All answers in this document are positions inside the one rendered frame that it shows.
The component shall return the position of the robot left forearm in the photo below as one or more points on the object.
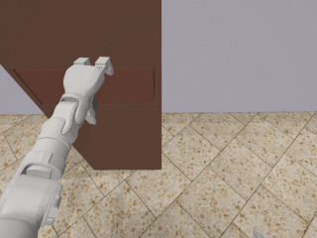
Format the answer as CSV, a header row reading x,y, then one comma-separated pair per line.
x,y
47,158

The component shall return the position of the drawer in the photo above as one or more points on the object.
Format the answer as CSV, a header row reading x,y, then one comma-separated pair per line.
x,y
127,85

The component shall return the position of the cabinet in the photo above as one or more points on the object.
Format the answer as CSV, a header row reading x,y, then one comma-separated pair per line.
x,y
53,34

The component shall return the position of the robot left upper arm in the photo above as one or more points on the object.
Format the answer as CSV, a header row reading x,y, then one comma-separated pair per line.
x,y
31,203

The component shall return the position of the handle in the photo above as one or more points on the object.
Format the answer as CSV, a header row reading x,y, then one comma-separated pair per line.
x,y
94,103

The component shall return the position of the robot left hand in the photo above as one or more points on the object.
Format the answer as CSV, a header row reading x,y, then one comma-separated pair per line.
x,y
85,79

